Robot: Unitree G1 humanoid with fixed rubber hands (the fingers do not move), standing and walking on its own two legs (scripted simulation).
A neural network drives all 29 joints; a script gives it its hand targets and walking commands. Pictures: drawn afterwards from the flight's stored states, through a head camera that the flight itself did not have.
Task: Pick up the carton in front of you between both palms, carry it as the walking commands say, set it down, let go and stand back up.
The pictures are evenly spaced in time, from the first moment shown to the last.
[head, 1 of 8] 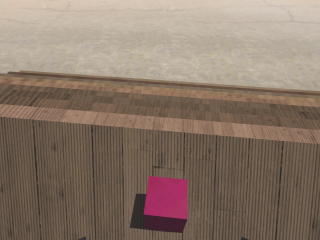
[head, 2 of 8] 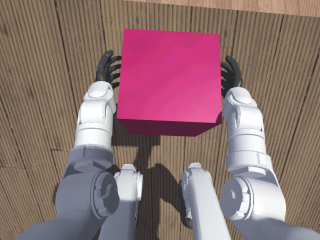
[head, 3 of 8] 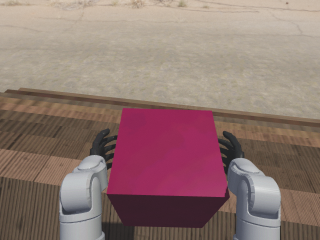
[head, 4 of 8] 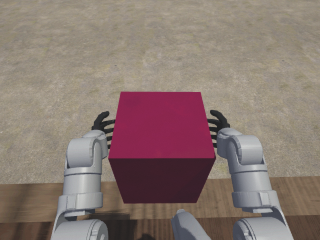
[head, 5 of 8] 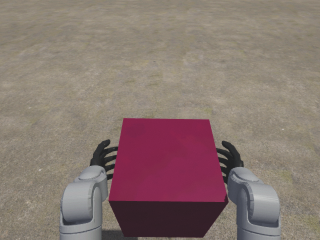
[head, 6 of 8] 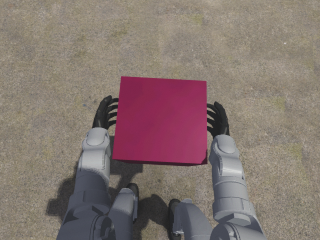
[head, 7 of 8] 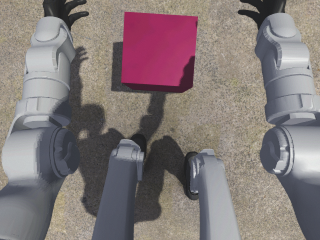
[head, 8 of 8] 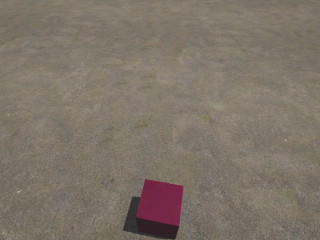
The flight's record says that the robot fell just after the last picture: no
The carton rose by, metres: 0.69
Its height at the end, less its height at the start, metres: -1.68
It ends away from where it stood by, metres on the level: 5.87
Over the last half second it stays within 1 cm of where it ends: yes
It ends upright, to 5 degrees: yes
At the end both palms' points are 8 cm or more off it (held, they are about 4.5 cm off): yes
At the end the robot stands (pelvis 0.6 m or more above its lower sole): yes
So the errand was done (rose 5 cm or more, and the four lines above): yes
